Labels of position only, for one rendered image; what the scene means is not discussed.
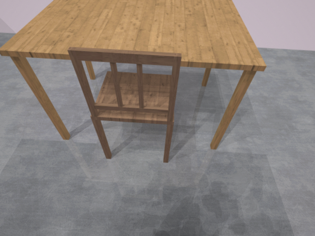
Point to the chair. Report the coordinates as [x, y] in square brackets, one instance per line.
[130, 97]

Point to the table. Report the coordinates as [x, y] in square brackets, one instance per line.
[208, 33]

